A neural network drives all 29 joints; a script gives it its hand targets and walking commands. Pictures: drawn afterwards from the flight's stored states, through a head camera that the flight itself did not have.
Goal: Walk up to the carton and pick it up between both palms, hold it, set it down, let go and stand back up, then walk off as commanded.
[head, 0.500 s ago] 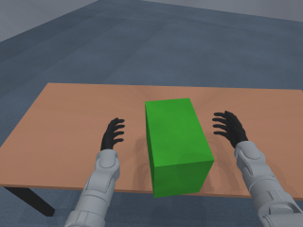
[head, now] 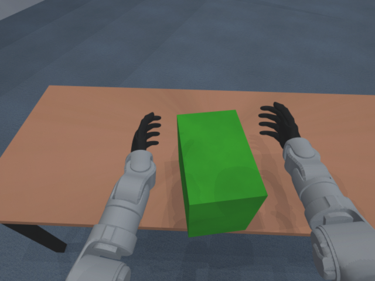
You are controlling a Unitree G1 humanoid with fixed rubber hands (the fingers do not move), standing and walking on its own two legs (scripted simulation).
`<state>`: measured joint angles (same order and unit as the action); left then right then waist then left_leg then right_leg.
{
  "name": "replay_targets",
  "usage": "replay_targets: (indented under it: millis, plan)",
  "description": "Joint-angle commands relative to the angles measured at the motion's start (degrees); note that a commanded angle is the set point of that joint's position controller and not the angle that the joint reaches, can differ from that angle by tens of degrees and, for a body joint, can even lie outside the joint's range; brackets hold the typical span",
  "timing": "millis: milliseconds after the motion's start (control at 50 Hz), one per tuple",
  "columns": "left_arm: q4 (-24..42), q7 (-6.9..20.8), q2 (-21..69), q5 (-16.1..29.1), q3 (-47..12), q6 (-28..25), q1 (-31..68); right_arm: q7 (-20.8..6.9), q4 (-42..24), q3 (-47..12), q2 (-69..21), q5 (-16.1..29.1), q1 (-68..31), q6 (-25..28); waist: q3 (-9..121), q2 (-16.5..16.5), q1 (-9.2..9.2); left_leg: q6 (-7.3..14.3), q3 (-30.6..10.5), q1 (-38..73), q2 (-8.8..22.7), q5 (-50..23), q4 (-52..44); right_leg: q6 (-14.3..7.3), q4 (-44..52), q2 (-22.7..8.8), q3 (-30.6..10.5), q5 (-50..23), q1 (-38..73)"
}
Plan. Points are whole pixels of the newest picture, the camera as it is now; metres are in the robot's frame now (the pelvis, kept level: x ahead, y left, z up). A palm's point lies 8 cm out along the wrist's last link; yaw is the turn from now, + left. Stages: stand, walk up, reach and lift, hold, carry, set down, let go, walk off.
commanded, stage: reach and lift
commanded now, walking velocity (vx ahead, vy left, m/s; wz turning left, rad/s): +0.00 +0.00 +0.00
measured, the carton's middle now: (211, 173) +0.43 -0.05 -0.10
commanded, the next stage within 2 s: none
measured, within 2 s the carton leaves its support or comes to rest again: neither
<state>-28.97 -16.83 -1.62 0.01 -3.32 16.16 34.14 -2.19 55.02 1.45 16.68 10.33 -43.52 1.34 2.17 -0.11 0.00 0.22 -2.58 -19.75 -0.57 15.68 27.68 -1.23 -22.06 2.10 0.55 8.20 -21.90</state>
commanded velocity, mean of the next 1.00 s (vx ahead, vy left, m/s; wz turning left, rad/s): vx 0.00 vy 0.00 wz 0.00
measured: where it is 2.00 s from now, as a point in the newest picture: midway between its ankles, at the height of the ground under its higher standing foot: outside the picture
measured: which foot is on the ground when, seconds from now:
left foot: down 0.00-1.00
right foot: down 0.00-1.00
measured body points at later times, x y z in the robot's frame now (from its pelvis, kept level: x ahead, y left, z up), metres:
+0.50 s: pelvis -0.02 -0.02 -0.02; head +0.09 -0.02 +0.42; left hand +0.36 +0.12 -0.05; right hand +0.40 -0.23 -0.03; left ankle -0.03 +0.11 -0.74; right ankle +0.02 -0.11 -0.74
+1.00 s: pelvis -0.03 -0.05 -0.07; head +0.09 -0.07 +0.36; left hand +0.39 +0.08 -0.07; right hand +0.43 -0.19 -0.04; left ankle -0.03 +0.11 -0.74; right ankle +0.02 -0.11 -0.74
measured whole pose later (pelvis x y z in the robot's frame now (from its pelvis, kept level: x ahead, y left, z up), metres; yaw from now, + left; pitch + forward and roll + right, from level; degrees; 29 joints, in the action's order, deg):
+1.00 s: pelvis -0.03 -0.05 -0.07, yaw +1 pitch +31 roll +4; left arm -67.6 -12.5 -1.5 2.3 3.9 -26.4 43.6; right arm 2.6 64.0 1.4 7.5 10.2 -48.7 19.3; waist 16.6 1.6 -0.7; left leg -3.4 -1.6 -60.6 -0.7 22.2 52.1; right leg -2.7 -53.6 2.2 0.6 17.3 -67.0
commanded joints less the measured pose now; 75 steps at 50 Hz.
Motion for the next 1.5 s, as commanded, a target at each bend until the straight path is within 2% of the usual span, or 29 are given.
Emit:
replay_targets:
  millis: [0,20,80,140,220,300,340,420,500,560,620,700,760,840,920,940,1040,1080,1120,1160,1200,1260,1300,1320,1340,1480]
  plan:
    - [0.99,-0.07,1.95,-1.44,10.88,-5.45,25.44,1.09,0.02,-0.17,10.74,7.52,-26.90,4.20,36.18,-1.17,-7.24,-5.99,1.44,11.91,2.19,-40.51,0.41,-1.94,0.22,1.68,-1.25,-25.02,10.35]
    - [-0.11,0.16,2.26,-1.64,10.89,-6.91,25.26,1.08,1.12,-0.14,10.37,7.21,-26.77,5.10,36.21,-1.18,-7.09,-6.04,1.48,11.33,2.13,-40.36,0.50,-1.81,-0.28,1.66,-1.27,-25.41,10.35]
    - [-3.95,0.80,2.74,-1.78,11.41,-12.51,24.44,0.89,2.67,-1.18,8.37,7.04,-26.54,8.46,37.16,-0.98,-8.12,-6.02,1.84,8.72,1.94,-39.87,0.97,-1.53,-2.04,1.25,-1.63,-26.92,10.65]
    - [-8.09,1.38,3.20,-1.48,10.97,-19.30,24.42,0.39,4.57,-1.46,6.86,6.52,-26.13,12.40,40.81,-1.21,-8.06,-6.13,2.11,5.98,1.79,-38.61,2.36,-1.54,-4.04,0.84,-1.65,-27.46,9.69]
    - [-16.44,2.22,3.59,-0.94,10.86,-28.22,23.12,-0.45,9.99,-2.16,4.53,5.61,-24.64,16.96,42.93,-0.78,-8.30,-5.99,2.43,0.42,1.74,-36.14,4.03,-1.65,-6.61,0.59,-1.45,-27.15,7.32]
    - [-27.11,3.29,2.64,-0.46,12.06,-35.02,21.63,-0.71,18.28,-3.15,2.29,4.63,-22.46,19.77,40.35,0.26,-8.53,-5.32,3.06,-7.15,1.47,-29.62,4.91,-1.62,-8.33,-0.01,-1.43,-21.94,4.37]
    - [-30.18,3.72,1.23,0.82,12.38,-38.05,23.44,-0.67,19.26,-3.00,1.48,4.11,-23.21,21.17,39.60,1.12,-8.29,-4.76,3.54,-11.78,1.28,-24.63,5.30,-1.21,-9.40,-0.44,-1.54,-17.46,2.81]
    - [-30.35,3.82,-2.15,4.64,12.31,-44.21,30.60,-0.29,14.54,-2.53,0.29,3.11,-27.74,24.37,46.91,1.80,-7.88,-4.16,4.65,-21.75,0.51,-17.94,7.54,-0.01,-13.84,-1.12,-1.78,-14.11,1.82]
    - [-29.13,3.69,-4.82,7.52,12.42,-48.89,33.37,-0.05,5.79,-4.08,-1.15,2.16,-29.31,25.65,59.31,4.75,-8.09,-3.24,6.26,-31.52,-0.25,-11.66,10.47,1.86,-18.51,-2.30,-3.32,-11.52,3.63]
    - [-29.67,3.38,-5.50,8.20,12.32,-49.82,34.00,0.49,0.46,-4.23,-1.40,0.34,-30.19,25.38,65.67,7.31,-7.27,-2.58,6.86,-37.79,-0.67,-6.90,12.89,3.07,-21.31,-2.80,-4.89,-6.37,4.57]
    - [-31.66,3.74,-5.51,8.31,12.53,-49.04,34.09,1.39,-4.86,-4.60,-2.04,-1.47,-31.64,24.64,67.90,11.18,-6.57,-1.72,7.16,-44.62,-1.23,-2.46,15.65,4.55,-24.12,-3.55,-7.08,-2.71,8.06]
    - [-33.55,4.19,-5.56,7.02,14.75,-46.77,35.26,2.75,-6.91,-5.63,-3.09,-3.09,-33.02,22.65,67.31,14.79,-7.42,-1.06,7.39,-48.06,-1.24,-0.05,19.03,5.91,-26.23,-4.43,-9.16,1.90,10.00]
    - [-32.28,4.42,-3.46,5.79,15.48,-45.52,36.66,3.62,-6.16,-6.11,-6.12,-4.19,-33.64,21.09,65.39,15.54,-7.58,-1.04,7.50,-48.00,-1.28,-0.22,20.56,6.14,-27.11,-4.65,-9.94,0.96,10.99]
    - [-32.17,5.49,0.14,3.99,14.98,-45.14,37.57,4.26,-4.42,-7.21,-12.17,-5.82,-34.32,19.83,62.52,14.42,-6.56,-1.05,6.77,-47.53,-1.60,-0.35,21.57,6.28,-28.32,-5.17,-10.19,-5.57,11.71]
    - [-32.39,6.63,5.20,0.88,15.39,-45.71,37.25,4.72,0.04,-6.92,-18.66,-8.37,-33.56,19.82,58.26,10.93,-5.52,-1.61,5.97,-46.35,-1.67,-1.24,21.31,6.04,-29.10,-5.54,-9.75,-11.41,13.06]
    - [-32.67,6.83,6.02,-0.36,16.25,-45.79,37.34,4.86,1.49,-6.44,-19.93,-9.45,-33.20,19.76,56.97,10.15,-5.53,-1.75,5.93,-45.91,-1.70,-1.15,21.18,5.96,-28.80,-5.69,-9.85,-11.14,13.11]
    - [-31.01,8.22,10.53,-6.23,18.00,-46.14,37.42,6.34,7.89,0.44,-23.61,-18.53,-29.12,20.51,53.46,6.12,-2.29,-2.94,5.72,-41.25,-1.94,-2.63,20.03,4.66,-27.11,-5.52,-8.24,-9.87,13.70]
    - [-30.00,9.99,19.31,-8.93,16.03,-46.11,40.05,4.75,9.69,1.40,-32.67,-22.01,-29.57,20.99,51.55,4.66,-1.87,-3.27,6.01,-38.12,-1.98,-4.02,19.35,3.52,-25.76,-4.86,-7.08,-6.98,12.44]
    - [-31.60,13.09,32.16,-12.65,13.19,-46.19,43.22,1.69,13.44,1.34,-48.56,-26.62,-29.65,21.00,48.06,3.40,-1.60,-3.25,5.97,-36.33,-2.22,-2.66,18.07,2.66,-24.40,-4.82,-6.24,-2.89,10.78]
    - [-33.07,13.48,34.55,-15.03,13.40,-46.33,41.63,0.62,15.80,3.05,-52.53,-29.13,-27.59,21.01,46.50,2.36,-2.00,-3.23,5.76,-36.46,-1.93,-0.47,17.23,1.98,-23.24,-5.06,-6.59,0.98,9.91]
    - [-33.16,13.35,34.64,-16.87,14.27,-46.68,40.87,-0.01,16.85,4.91,-53.21,-31.79,-26.59,21.26,45.42,1.55,-2.35,-3.22,5.83,-35.95,-1.71,0.60,16.71,1.52,-22.96,-5.05,-6.23,2.45,9.70]
    - [-33.37,13.21,35.10,-17.81,14.53,-47.00,40.14,-0.43,19.36,7.39,-52.74,-34.06,-25.56,21.95,43.98,0.97,-1.52,-3.21,5.54,-34.59,-1.57,-0.70,16.12,0.95,-23.06,-4.35,-4.72,-1.56,10.24]
    - [-33.75,13.13,35.25,-18.08,15.49,-47.29,38.75,-0.51,20.26,7.78,-52.82,-34.49,-25.04,22.62,43.57,1.03,-2.10,-3.17,5.55,-34.22,-1.59,-1.72,16.05,0.81,-22.85,-4.16,-4.75,-3.89,10.94]
    - [-33.61,13.07,35.06,-18.01,15.65,-47.44,38.78,-0.54,21.10,8.72,-52.28,-34.97,-24.95,22.84,43.53,0.95,-1.66,-3.19,5.47,-33.57,-1.47,-1.84,15.87,0.69,-22.70,-4.03,-4.44,-4.15,10.64]
    - [-33.68,13.01,35.16,-18.38,16.10,-47.51,38.28,-0.65,21.56,8.59,-52.44,-35.01,-24.95,23.18,43.48,0.62,-2.35,-3.20,5.72,-33.09,-1.44,-2.56,15.78,0.57,-22.87,-3.88,-4.23,-5.41,10.84]
    - [-33.44,12.36,35.77,-19.35,16.62,-47.78,37.02,-0.78,24.62,11.11,-50.81,-36.04,-24.30,24.83,41.89,-1.03,-1.98,-3.46,5.80,-30.08,-0.95,-4.52,15.12,-0.04,-22.02,-3.10,-2.25,-6.92,8.05]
